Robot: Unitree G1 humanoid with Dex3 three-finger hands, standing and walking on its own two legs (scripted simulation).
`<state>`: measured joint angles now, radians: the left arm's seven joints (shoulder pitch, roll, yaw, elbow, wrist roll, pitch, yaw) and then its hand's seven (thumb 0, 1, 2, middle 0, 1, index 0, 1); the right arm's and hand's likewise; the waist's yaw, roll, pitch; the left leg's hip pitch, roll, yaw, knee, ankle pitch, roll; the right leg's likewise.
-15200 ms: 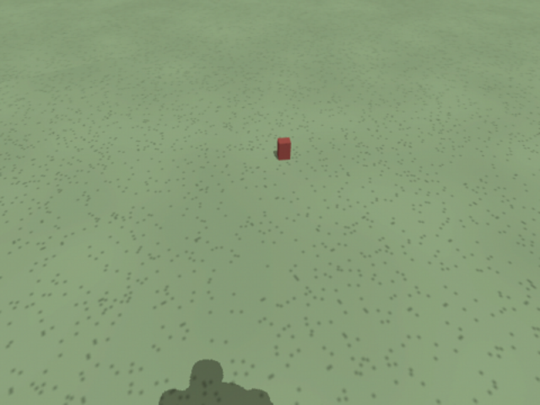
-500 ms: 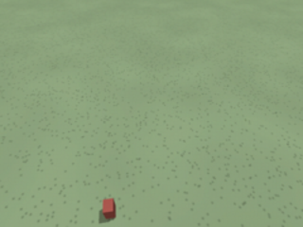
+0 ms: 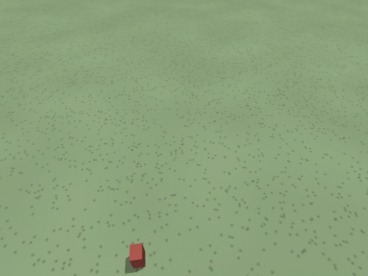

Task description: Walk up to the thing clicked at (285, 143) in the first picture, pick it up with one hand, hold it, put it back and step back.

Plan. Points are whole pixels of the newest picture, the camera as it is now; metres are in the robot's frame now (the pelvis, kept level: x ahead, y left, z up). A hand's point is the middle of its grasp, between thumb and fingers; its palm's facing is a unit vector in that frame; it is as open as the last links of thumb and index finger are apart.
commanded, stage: stand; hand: left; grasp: from above
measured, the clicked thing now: (137, 255) +0.42 +0.25 -0.72
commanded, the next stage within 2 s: rise first in 0.98 s
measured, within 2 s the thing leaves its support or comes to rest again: neither
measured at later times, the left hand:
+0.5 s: hand out of the picture +0.07 +0.25 -0.16, palm faces -0.03 -0.94 -0.34, open 7.3 cm
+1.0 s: hand out of the picture +0.05 +0.26 -0.16, palm faces -0.03 -0.94 -0.35, open 7.3 cm
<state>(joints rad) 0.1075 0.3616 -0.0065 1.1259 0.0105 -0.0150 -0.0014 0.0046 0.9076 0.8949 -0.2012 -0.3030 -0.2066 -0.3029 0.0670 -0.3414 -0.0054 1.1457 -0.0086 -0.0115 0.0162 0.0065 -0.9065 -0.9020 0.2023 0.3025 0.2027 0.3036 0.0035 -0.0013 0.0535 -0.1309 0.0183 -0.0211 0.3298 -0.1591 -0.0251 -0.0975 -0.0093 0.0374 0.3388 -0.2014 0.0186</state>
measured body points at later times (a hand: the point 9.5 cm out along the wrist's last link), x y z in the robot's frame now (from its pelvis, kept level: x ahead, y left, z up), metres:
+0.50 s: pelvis +0.00 +0.00 +0.00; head +0.01 +0.00 +0.45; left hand +0.07 +0.30 -0.13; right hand +0.07 -0.30 -0.13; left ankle +0.01 +0.14 -0.75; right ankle -0.01 -0.13 -0.75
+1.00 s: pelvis +0.00 +0.00 +0.00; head +0.01 +0.00 +0.45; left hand +0.06 +0.30 -0.13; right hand +0.06 -0.30 -0.13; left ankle +0.01 +0.14 -0.75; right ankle -0.01 -0.13 -0.75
